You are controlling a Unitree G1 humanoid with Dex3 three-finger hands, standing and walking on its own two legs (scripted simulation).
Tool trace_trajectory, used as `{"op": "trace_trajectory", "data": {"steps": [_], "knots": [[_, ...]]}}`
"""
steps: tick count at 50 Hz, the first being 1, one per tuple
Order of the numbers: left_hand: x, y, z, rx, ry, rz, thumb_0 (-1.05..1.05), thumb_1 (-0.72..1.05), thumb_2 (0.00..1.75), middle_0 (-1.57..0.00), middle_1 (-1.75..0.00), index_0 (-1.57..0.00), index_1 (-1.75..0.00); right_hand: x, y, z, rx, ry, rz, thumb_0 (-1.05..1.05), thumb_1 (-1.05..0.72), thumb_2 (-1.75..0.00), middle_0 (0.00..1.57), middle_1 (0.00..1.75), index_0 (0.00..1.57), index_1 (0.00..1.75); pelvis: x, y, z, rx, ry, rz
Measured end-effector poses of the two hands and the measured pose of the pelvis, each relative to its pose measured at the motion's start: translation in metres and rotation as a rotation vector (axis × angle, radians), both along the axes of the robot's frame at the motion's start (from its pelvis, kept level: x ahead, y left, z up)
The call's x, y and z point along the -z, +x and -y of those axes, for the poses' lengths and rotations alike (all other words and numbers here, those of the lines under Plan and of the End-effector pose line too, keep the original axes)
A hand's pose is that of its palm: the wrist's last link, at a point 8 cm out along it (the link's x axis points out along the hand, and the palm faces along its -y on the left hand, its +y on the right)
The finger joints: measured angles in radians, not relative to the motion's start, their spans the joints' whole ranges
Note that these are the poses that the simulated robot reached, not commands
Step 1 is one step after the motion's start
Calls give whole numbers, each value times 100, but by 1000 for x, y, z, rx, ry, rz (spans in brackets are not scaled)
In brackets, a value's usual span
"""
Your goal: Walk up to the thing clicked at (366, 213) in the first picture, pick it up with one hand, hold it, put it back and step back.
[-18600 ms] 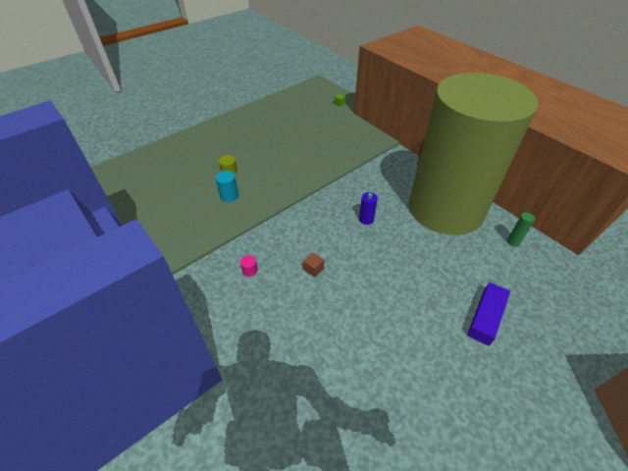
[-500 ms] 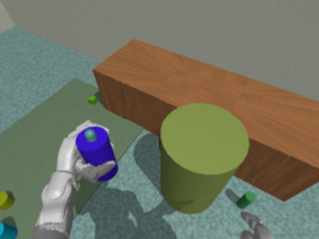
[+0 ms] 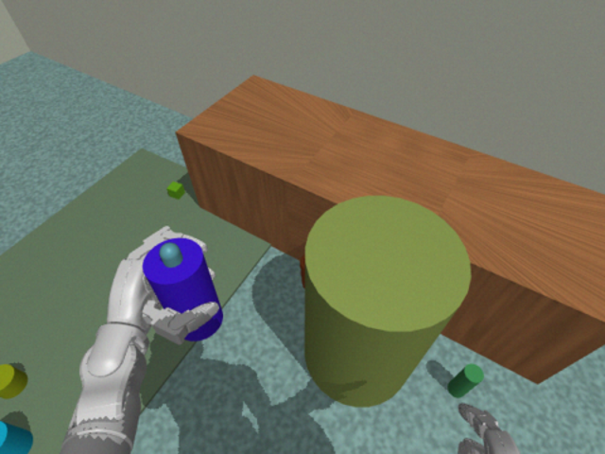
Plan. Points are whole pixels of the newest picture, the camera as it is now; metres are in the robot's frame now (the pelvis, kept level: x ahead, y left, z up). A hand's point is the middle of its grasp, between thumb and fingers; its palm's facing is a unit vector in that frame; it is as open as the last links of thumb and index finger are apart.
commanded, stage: hold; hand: left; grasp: from the side
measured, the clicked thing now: (185, 287) +0.32 +0.16 +0.06
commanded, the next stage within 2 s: crouch in 1.32 s
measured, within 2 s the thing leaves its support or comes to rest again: neither
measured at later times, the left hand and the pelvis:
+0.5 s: hand (190, 291) +0.32 +0.15 +0.06, palm faces -0.09 -1.00 -0.01, open 9.9 cm; pelvis +0.00 +0.00 +0.00, yaw +0 degrees
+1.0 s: hand (189, 294) +0.32 +0.15 +0.05, palm faces -0.10 -0.99 -0.01, open 9.9 cm; pelvis +0.00 +0.00 +0.00, yaw +0 degrees
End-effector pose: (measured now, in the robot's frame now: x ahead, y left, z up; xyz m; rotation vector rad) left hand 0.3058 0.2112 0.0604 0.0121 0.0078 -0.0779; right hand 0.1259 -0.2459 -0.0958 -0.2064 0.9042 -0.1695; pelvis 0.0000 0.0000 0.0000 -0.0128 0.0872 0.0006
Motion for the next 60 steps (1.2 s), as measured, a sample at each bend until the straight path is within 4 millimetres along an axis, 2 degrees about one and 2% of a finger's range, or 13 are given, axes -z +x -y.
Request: {"op": "trace_trajectory", "data": {"steps": [15, 22, 30, 60], "knots": [[2, -6, 0, 3, 1, -2, 3, -39, 114, -76, -111, -70, -110, 2, -1, 0, -3, 11, 0, 1, -89, -89, 20, 30, 20, 30, 0, 0, 0, 1, 1, -5], [3, -4, 5, 23, 3, -9, 3, -39, 114, -76, -110, -70, -110, 2, 3, 0, -3, 10, 8, 1, -89, -89, 20, 30, 20, 30, 0, 2, 1, 0, 1, -6], [2, -1, 2, 3, -3, -8, 3, -39, 114, -75, -111, -70, -111, -1, 6, 1, -1, 5, 11, 1, -89, -89, 20, 30, 20, 30, 0, 4, 1, 2, 1, -7], [5, -8, 5, 17, -2, -12, 3, -39, 114, -76, -110, -70, -110, 3, 1, 2, -3, 14, 15, 1, -89, -89, 20, 30, 20, 30, 2, 0, 2, 2, 2, -9]]}}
